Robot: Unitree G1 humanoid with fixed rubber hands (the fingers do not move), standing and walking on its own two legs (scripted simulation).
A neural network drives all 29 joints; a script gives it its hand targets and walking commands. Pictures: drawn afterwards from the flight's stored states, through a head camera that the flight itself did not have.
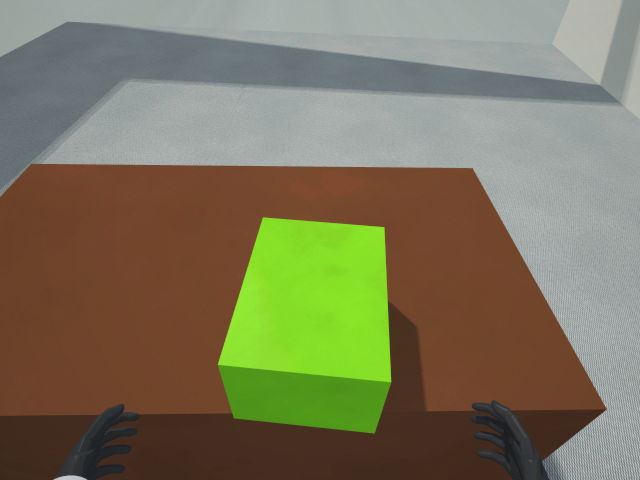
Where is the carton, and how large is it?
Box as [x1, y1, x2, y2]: [218, 217, 390, 433]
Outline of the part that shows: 263,217 218,362 219,370 233,416 235,418 374,433 390,384 383,227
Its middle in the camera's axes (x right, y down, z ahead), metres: -0.01 +0.11 +0.59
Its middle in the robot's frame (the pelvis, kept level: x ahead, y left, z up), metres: +0.36 +0.02 -0.01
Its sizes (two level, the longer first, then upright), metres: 0.264 0.198 0.149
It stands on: a pedestal, 0.69 m high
